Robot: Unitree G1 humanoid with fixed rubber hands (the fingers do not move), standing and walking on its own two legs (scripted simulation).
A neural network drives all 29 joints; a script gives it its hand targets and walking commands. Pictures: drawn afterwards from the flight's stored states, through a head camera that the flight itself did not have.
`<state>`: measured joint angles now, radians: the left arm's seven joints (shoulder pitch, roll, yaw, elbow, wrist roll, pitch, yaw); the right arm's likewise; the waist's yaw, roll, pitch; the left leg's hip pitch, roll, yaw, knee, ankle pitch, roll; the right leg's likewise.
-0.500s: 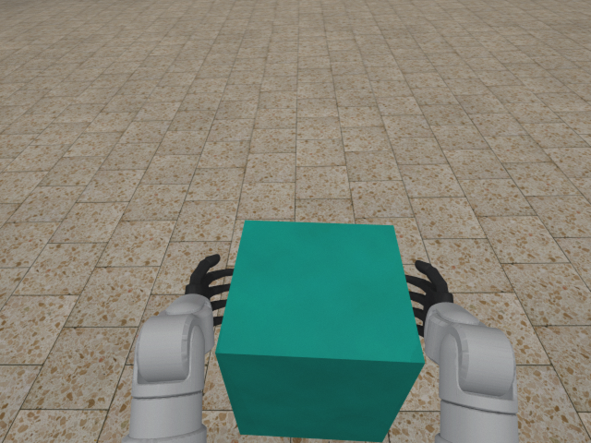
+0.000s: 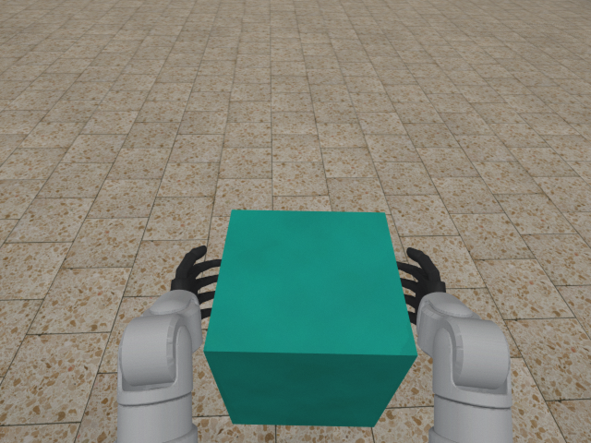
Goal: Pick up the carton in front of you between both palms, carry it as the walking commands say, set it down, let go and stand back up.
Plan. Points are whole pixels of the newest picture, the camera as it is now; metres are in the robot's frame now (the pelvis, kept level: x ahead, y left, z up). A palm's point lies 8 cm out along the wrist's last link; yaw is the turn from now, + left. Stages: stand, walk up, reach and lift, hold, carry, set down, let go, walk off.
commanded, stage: carry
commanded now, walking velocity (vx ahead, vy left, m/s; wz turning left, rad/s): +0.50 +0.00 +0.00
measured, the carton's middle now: (305, 322) +0.29 +0.00 +0.01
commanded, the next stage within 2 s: none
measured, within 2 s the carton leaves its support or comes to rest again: neither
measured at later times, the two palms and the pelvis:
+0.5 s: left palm (238, 162) +0.58 +0.13 +0.07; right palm (394, 169) +0.59 -0.17 +0.07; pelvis +0.31 -0.03 +0.00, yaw +3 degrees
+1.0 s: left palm (230, 111) +0.72 +0.16 +0.10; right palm (371, 113) +0.73 -0.14 +0.10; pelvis +0.46 +0.00 +0.01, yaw +1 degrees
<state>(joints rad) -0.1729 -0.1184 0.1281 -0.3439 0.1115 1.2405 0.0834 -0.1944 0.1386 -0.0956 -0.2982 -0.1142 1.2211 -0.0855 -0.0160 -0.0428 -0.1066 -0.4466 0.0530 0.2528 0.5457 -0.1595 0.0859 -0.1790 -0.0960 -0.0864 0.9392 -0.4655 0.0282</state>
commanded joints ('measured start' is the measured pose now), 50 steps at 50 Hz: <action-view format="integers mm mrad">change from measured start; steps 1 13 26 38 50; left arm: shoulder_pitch -504 -396 -413 -404 -503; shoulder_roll -883 -891 -995 -877 -904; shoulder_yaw -737 -741 -730 -730 -726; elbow -70 -54 -35 -100 8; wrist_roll -418 -374 -406 -396 -410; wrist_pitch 3 -15 -73 -46 -12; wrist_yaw -252 -229 -267 -266 -264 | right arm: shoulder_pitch -429 -372 -459 -402 -456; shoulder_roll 898 865 961 876 907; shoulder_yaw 673 679 742 728 674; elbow -74 -96 -117 -138 -5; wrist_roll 416 412 416 393 397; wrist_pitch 6 1 -43 -24 -2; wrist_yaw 249 259 255 243 251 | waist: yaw -11 -2 24 23 16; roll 157 170 -67 81 73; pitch -291 -146 -362 -263 -263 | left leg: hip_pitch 636 573 -5 307 312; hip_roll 335 203 49 177 135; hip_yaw -539 -138 -258 -211 -176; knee -280 -382 447 -141 -28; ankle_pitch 164 287 -347 261 589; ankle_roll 95 35 -100 -100 -87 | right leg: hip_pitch -515 -475 350 17 42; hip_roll -13 -1 -264 -67 -74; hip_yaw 84 -73 143 -40 -37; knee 326 -315 -603 -551 -410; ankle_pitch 60 408 1054 345 699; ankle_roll -50 -11 -188 -27 -4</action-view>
